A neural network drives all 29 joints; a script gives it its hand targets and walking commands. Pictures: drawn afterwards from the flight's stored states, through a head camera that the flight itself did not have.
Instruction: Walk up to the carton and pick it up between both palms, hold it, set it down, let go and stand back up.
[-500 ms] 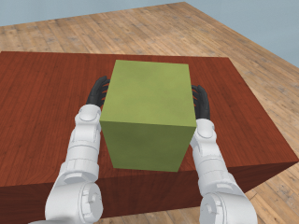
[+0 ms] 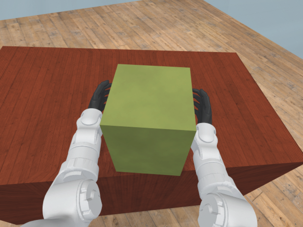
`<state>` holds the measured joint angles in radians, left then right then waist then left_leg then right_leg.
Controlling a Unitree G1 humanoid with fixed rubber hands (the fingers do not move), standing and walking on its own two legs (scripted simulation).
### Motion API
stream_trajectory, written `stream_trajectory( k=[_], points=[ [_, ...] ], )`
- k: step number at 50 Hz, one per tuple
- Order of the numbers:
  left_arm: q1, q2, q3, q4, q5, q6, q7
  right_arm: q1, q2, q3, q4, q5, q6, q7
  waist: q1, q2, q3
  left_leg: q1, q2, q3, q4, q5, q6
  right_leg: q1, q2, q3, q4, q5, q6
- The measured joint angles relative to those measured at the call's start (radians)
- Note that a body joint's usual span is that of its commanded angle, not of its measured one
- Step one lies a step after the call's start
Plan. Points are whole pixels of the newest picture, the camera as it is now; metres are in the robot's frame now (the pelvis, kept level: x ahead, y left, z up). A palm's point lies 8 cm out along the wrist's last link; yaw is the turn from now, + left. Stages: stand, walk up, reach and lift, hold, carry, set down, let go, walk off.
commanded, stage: set down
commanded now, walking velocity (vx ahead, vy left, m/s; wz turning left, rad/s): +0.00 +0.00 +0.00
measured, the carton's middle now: (150, 122) +0.40 +0.03 +0.03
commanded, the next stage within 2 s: none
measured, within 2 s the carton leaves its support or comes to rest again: neither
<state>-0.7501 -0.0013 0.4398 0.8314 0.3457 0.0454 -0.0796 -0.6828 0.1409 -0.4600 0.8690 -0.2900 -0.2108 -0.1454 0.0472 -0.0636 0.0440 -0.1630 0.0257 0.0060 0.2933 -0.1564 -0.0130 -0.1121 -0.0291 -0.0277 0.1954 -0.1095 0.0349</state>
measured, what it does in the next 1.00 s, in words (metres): stands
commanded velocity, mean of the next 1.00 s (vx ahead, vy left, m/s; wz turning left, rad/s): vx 0.00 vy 0.00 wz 0.00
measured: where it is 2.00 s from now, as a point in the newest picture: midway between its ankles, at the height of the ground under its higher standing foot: outside the picture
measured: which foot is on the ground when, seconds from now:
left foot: down 0.00-1.00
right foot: down 0.00-1.00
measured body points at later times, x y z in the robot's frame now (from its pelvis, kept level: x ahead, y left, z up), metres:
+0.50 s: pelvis +0.00 +0.00 +0.00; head +0.05 +0.03 +0.45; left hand +0.41 +0.19 +0.04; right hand +0.41 -0.11 +0.06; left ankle +0.00 +0.12 -0.75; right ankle -0.01 -0.14 -0.75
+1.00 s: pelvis +0.00 +0.00 +0.00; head +0.06 +0.03 +0.44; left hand +0.41 +0.18 +0.04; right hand +0.40 -0.11 +0.05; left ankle +0.00 +0.12 -0.75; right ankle -0.01 -0.14 -0.75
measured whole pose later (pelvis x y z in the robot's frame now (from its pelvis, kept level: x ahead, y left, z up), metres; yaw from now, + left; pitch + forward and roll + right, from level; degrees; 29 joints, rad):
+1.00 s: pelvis +0.00 +0.00 +0.00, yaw +0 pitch +5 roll -1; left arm -0.73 -0.03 0.52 0.92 0.42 -0.14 -0.08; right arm -0.66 0.16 -0.58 0.94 -0.42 -0.39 -0.14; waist 0.07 -0.06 0.04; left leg -0.23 0.03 0.01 0.29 -0.14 -0.01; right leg -0.18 -0.03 -0.03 0.19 -0.10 0.03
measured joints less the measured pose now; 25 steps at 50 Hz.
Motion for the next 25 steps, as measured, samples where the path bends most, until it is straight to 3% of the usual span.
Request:
stream_trajectory(
  k=[25],
  points=[
    [0.021,-0.001,0.025,0.073,0.021,-0.119,0.004,0.018,0.014,-0.052,0.051,-0.065,-0.101,-0.001,0.01,0.002,-0.018,-0.06,0.003,0.002,0.005,0.002,0.0,-0.056,0.003,0.0,-0.004,0.007,-0.002]
  ],
)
